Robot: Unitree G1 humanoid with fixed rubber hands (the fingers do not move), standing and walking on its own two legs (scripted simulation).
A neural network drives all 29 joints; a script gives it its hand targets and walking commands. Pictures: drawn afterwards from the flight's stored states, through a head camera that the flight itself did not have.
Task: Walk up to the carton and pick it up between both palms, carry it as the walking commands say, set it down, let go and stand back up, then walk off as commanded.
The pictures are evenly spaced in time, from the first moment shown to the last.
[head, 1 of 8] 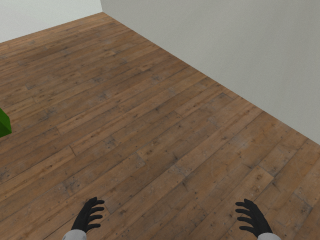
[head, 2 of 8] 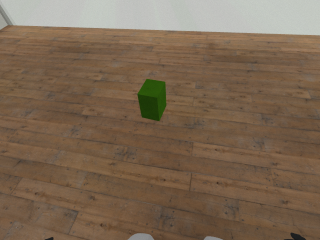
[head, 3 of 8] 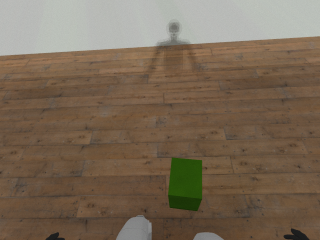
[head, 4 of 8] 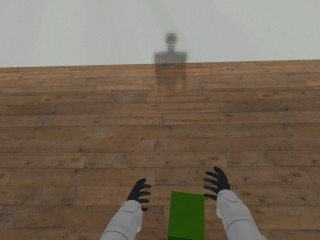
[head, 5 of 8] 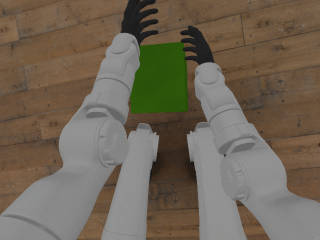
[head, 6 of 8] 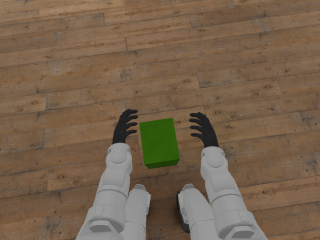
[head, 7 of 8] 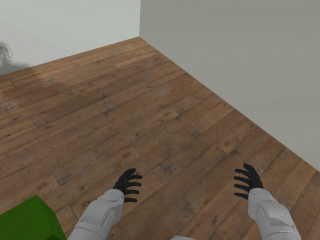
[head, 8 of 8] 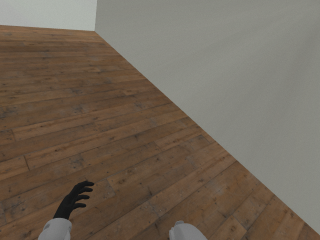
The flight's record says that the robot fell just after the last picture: yes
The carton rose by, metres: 0.03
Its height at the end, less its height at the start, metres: +0.00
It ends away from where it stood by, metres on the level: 0.22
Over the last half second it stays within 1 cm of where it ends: yes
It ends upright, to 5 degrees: yes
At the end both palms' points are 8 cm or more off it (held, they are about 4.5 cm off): yes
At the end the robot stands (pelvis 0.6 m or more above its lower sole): yes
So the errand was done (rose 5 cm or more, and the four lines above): no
